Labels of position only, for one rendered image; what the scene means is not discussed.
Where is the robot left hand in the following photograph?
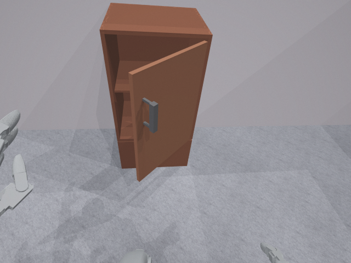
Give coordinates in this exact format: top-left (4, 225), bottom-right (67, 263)
top-left (0, 110), bottom-right (33, 216)

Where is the cupboard door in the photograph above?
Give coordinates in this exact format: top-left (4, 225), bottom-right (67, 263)
top-left (128, 41), bottom-right (208, 182)

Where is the left robot thigh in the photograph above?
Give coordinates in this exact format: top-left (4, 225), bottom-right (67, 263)
top-left (119, 251), bottom-right (152, 263)

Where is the robot right hand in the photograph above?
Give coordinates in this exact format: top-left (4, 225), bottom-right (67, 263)
top-left (261, 242), bottom-right (289, 263)

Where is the handle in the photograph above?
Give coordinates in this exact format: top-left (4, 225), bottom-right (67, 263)
top-left (143, 98), bottom-right (158, 133)

